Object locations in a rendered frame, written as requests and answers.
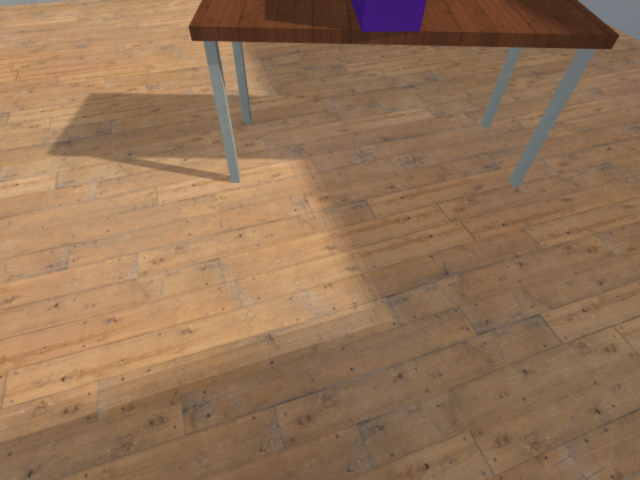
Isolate table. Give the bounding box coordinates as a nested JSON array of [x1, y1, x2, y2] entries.
[[189, 0, 619, 186]]

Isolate carton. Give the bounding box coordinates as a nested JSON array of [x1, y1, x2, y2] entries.
[[351, 0, 427, 32]]

